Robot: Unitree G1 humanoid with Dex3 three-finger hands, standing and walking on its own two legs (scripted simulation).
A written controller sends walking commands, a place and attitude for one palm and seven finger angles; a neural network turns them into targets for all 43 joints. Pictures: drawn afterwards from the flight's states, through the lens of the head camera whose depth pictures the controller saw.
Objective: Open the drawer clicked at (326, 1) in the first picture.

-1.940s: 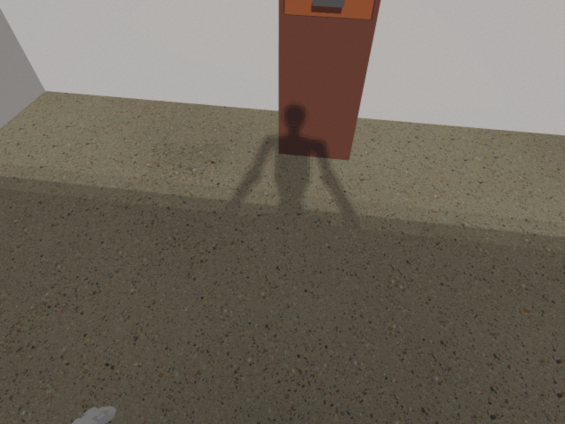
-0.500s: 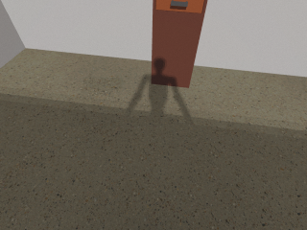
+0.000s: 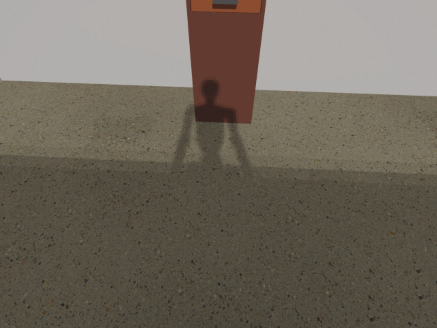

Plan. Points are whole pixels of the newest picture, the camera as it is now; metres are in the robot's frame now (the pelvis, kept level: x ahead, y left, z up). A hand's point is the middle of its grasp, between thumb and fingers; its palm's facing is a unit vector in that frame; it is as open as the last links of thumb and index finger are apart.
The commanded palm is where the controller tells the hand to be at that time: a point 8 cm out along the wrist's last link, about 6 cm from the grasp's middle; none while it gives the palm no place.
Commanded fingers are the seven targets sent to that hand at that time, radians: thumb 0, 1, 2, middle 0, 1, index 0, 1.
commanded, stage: walk to a spot facing it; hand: left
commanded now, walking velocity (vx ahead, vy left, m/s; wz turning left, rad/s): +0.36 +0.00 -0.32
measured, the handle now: out of the picture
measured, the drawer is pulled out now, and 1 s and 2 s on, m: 0.00 0.00 0.00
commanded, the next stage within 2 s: turn to face it in 1.48 s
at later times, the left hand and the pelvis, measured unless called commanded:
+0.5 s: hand (122, 282) +0.24 +0.25 -0.17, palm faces -0.12 -0.98 -0.18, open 7.4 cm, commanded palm none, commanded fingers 0.00 0.90 0.90 -0.20 -0.30 -0.20 -0.30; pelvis +0.19 +0.06 +0.01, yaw -12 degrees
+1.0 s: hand (197, 181) +0.54 +0.12 -0.16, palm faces -0.30 -0.93 -0.20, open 7.2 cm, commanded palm none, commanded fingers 0.00 0.90 0.90 -0.20 -0.30 -0.20 -0.30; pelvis +0.39 -0.02 +0.01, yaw -19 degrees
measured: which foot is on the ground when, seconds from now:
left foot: up 0.00-0.28, down 0.30-0.84, up 0.86-1.00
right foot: down 0.00-0.30, up 0.32-0.82, down 0.84-1.00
